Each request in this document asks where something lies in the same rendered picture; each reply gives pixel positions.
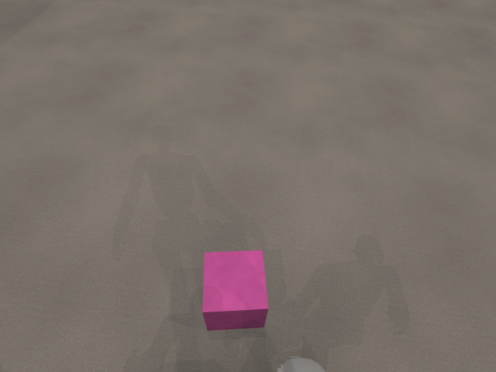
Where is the carton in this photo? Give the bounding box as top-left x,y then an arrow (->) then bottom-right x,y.
202,250 -> 268,331

